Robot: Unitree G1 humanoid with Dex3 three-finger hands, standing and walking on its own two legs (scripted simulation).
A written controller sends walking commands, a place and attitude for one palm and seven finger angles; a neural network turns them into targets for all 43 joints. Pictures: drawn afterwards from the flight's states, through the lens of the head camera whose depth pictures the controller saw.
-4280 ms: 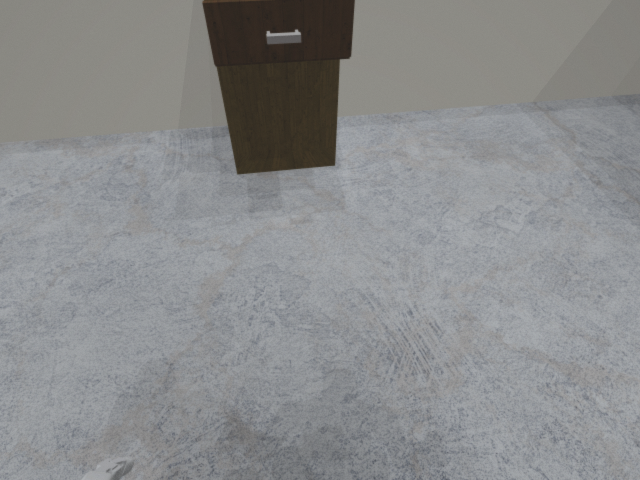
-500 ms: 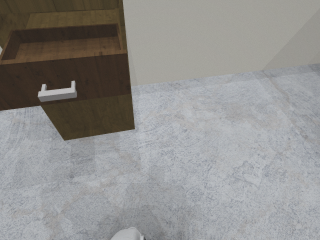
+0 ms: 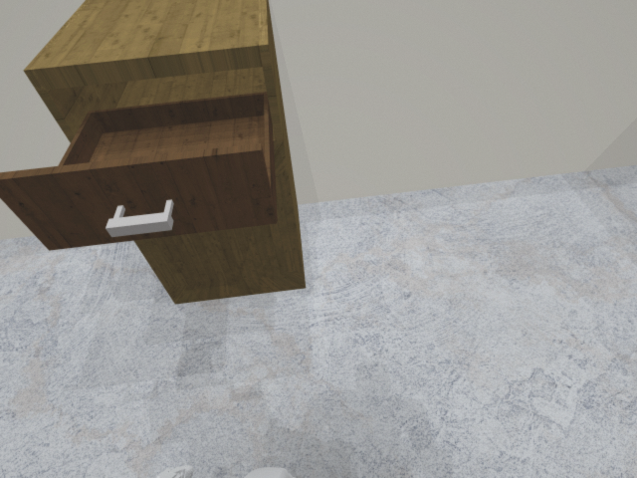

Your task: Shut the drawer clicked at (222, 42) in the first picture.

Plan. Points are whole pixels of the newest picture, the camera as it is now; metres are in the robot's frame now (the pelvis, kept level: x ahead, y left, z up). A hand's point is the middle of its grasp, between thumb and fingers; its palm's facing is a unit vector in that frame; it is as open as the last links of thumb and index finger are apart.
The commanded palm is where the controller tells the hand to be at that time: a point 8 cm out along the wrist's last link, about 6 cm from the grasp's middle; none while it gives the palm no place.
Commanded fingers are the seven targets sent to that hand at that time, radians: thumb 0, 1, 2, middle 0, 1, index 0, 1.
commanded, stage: take the last steps up to it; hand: left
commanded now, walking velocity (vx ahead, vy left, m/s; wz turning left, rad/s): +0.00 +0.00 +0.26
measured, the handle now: (142, 216) +0.53 +0.33 +0.00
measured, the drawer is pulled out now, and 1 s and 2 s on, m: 0.30 0.30 0.30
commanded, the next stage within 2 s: come to a stop and stand still in 1.00 s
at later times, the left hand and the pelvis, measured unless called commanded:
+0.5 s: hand out of the picture -0.04 +0.26 -0.18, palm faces +0.17 -0.97 -0.18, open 7.4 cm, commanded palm none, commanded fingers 0.00 0.90 0.90 -0.20 -0.30 -0.20 -0.30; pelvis +0.04 +0.07 +0.01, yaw +6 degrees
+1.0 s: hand (194, 383) +0.30 +0.24 -0.17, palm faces +0.11 -0.98 -0.19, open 7.4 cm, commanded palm none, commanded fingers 0.00 0.90 0.90 -0.20 -0.30 -0.20 -0.30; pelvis +0.21 +0.06 -0.01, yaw +6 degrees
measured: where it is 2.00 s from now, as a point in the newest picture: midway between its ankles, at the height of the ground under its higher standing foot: outside the picture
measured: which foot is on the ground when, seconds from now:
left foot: up 0.00-0.32, down 0.34-0.88, up 0.90-1.00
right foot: down 0.00-0.34, up 0.36-0.88, down 0.90-1.00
